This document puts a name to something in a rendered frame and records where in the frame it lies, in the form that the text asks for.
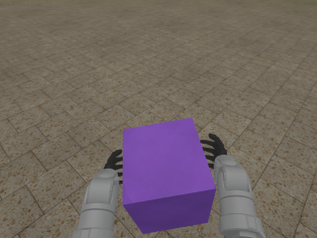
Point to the robot right forearm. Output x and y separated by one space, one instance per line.
237 208

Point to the right robot hand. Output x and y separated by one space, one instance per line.
218 150

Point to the left robot hand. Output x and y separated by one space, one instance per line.
111 163

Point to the robot left forearm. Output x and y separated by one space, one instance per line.
99 206

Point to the carton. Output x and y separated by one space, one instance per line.
166 182

